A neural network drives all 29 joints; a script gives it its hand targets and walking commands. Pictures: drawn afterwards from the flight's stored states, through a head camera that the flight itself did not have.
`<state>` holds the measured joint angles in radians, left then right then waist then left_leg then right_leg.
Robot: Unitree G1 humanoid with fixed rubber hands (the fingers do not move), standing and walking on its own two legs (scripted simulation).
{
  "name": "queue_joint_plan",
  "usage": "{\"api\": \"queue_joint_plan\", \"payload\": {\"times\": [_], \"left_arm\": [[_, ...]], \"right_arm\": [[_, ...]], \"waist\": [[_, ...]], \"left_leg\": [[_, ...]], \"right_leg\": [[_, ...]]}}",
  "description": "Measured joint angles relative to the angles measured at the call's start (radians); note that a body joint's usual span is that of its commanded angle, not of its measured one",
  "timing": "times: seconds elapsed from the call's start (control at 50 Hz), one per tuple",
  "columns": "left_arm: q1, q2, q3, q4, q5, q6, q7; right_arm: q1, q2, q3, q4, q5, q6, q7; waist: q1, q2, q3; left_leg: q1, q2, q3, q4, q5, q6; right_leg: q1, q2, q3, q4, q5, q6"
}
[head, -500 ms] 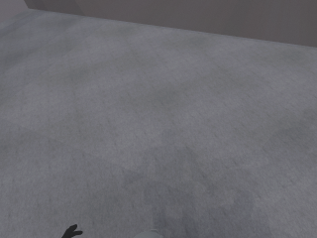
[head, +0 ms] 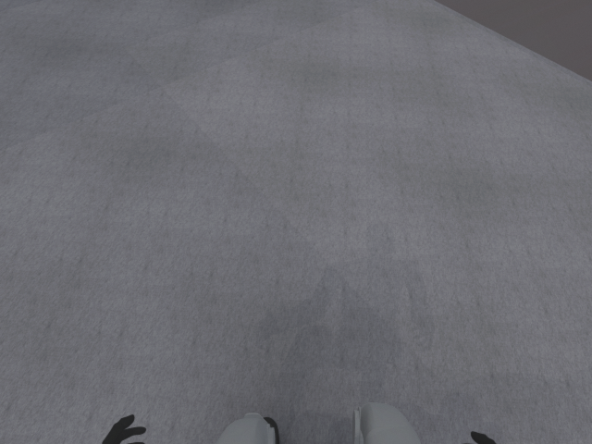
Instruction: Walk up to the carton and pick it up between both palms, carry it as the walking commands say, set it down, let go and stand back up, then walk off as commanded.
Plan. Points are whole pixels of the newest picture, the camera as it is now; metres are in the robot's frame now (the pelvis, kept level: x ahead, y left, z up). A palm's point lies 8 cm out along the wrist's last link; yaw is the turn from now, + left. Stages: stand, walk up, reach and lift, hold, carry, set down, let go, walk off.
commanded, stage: walk off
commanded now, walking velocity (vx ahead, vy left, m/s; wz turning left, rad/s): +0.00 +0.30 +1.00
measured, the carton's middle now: out of the picture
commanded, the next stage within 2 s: stand in 0.66 s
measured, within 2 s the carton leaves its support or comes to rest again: neither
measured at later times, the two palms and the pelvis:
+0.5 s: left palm out of the picture -0.12 +0.45 -0.11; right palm (331, 394) +0.19 -0.04 -0.12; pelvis -0.02 +0.17 +0.00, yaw +30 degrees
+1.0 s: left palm out of the picture -0.10 +0.50 -0.10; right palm (239, 429) +0.16 +0.09 -0.12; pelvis -0.03 +0.25 +0.02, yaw +38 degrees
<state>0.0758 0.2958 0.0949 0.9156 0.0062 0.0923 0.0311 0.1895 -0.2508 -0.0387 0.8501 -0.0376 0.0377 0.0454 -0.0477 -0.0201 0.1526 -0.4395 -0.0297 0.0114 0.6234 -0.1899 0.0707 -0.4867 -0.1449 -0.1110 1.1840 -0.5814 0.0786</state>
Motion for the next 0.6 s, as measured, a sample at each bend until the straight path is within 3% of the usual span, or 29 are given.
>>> {"api": "queue_joint_plan", "payload": {"times": [0.1,0.16,0.18,0.2,0.22,0.24,0.28,0.34,0.38,0.42,0.5,0.54,0.56,0.6], "left_arm": [[-0.043,-0.045,-0.028,-0.016,-0.001,-0.007,0.016],[-0.031,-0.058,-0.033,-0.016,-0.014,-0.01,0.03],[-0.017,-0.056,-0.031,-0.014,-0.018,-0.016,0.035],[-0.001,-0.052,-0.027,-0.009,-0.017,-0.023,0.039],[0.011,-0.046,-0.023,-0.001,-0.009,-0.026,0.046],[0.021,-0.036,-0.02,0.008,0.001,-0.022,0.057],[0.038,-0.003,-0.012,0.015,0.006,-0.016,0.07],[0.072,0.028,0.002,0.026,0.008,-0.04,0.067],[0.088,0.027,0.001,0.04,0.006,-0.047,0.052],[0.106,0.021,0.001,0.044,0.009,-0.051,0.031],[0.141,0.01,-0.003,0.045,0.015,-0.052,-0.014],[0.165,0.011,0.001,0.037,0.025,-0.05,-0.04],[0.158,0.024,0.009,0.038,0.034,-0.044,-0.05],[0.126,0.042,0.019,0.024,0.031,-0.021,-0.056]], "right_arm": [[0.034,-0.036,-0.02,0.0,0.005,0.02,-0.004],[0.039,-0.045,-0.024,0.01,0.006,0.042,0.006],[0.04,-0.044,-0.025,0.014,0.01,0.046,0.009],[0.039,-0.044,-0.027,0.018,0.017,0.05,0.013],[0.034,-0.042,-0.032,0.026,0.019,0.052,0.015],[0.033,-0.039,-0.035,0.03,0.014,0.056,0.019],[0.042,-0.035,-0.031,0.023,0.004,0.06,0.042],[0.024,-0.056,-0.036,0.01,-0.003,0.07,0.072],[0.018,-0.08,-0.044,0.001,0.017,0.062,0.072],[0.014,-0.095,-0.047,0.002,0.037,0.056,0.067],[-0.004,-0.089,-0.048,0.008,0.048,0.041,0.039],[-0.004,-0.077,-0.046,0.011,0.043,0.013,0.015],[-0.015,-0.053,-0.043,0.024,0.032,-0.005,0.001],[-0.025,-0.008,-0.022,0.031,0.009,-0.025,-0.011]], "waist": [[-0.034,0.026,-0.037],[-0.03,0.052,-0.071],[-0.023,0.052,-0.087],[-0.01,0.05,-0.098],[-0.006,0.055,-0.102],[-0.012,0.059,-0.101],[-0.014,0.044,-0.101],[0.004,0.021,-0.092],[0.001,0.026,-0.08],[0.0,0.034,-0.068],[0.023,0.048,-0.061],[0.039,0.053,-0.073],[0.04,0.03,-0.062],[0.057,0.009,-0.034]], "left_leg": [[0.066,-0.113,-0.048,-0.125,0.073,0.045],[0.093,-0.166,-0.088,-0.178,0.107,0.052],[0.098,-0.188,-0.098,-0.193,0.115,0.024],[0.086,-0.211,-0.106,-0.166,0.074,-0.052],[0.043,-0.219,-0.096,-0.042,-0.04,-0.108],[-0.015,-0.207,-0.069,0.138,-0.122,-0.134],[-0.113,-0.147,-0.025,0.446,-0.164,-0.158],[-0.18,-0.022,-0.053,0.642,-0.074,-0.152],[-0.177,0.046,-0.104,0.605,-0.029,-0.149],[-0.146,0.104,-0.122,0.463,-0.019,-0.156],[-0.051,0.172,-0.047,0.175,-0.049,-0.178],[0.02,0.168,-0.004,0.053,-0.03,-0.17],[0.008,0.146,0.0,0.084,-0.057,-0.158],[-0.012,0.128,-0.01,0.125,-0.085,-0.131]], "right_leg": [[-0.01,0.077,0.014,-0.165,0.081,-0.036],[0.088,0.125,0.023,-0.413,0.141,-0.067],[0.142,0.132,0.022,-0.525,0.17,-0.082],[0.189,0.121,0.017,-0.632,0.273,-0.116],[0.206,0.101,-0.002,-0.662,0.35,-0.122],[0.23,0.079,-0.035,-0.677,0.367,-0.112],[0.278,0.029,-0.09,-0.72,0.361,-0.078],[0.302,-0.038,-0.117,-0.748,0.363,-0.033],[0.319,-0.081,-0.143,-0.744,0.36,-0.009],[0.333,-0.126,-0.172,-0.72,0.344,0.015],[0.342,-0.211,-0.205,-0.641,0.299,0.069],[0.323,-0.246,-0.194,-0.554,0.246,0.06],[0.294,-0.25,-0.146,-0.466,0.145,0.049],[0.186,-0.155,-0.024,-0.229,-0.02,0.045]]}}
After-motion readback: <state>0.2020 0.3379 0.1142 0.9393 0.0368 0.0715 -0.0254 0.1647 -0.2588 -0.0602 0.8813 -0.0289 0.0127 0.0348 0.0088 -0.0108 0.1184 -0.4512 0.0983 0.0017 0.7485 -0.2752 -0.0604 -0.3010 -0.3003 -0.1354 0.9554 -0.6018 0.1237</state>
